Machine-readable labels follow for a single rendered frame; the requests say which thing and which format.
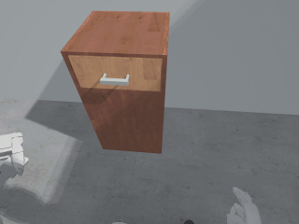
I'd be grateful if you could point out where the left robot hand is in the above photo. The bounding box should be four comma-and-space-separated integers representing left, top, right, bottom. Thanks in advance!
0, 132, 29, 188

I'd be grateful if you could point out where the cabinet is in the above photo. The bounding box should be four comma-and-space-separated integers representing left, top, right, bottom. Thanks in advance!
61, 10, 170, 154

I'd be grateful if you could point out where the drawer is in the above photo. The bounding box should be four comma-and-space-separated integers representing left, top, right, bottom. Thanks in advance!
68, 55, 163, 91

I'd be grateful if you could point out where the right robot hand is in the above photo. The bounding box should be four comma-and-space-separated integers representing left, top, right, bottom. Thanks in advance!
226, 187, 263, 224

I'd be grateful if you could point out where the handle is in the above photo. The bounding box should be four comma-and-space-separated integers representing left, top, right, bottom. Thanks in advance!
99, 73, 130, 86

